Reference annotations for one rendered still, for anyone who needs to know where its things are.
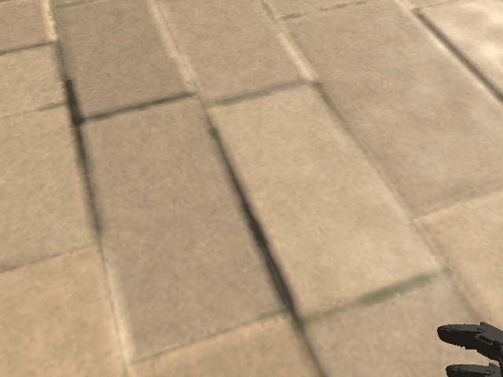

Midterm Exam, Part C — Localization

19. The robot right hand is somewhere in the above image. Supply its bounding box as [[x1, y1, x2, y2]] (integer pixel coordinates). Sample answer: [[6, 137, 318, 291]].
[[437, 322, 503, 377]]

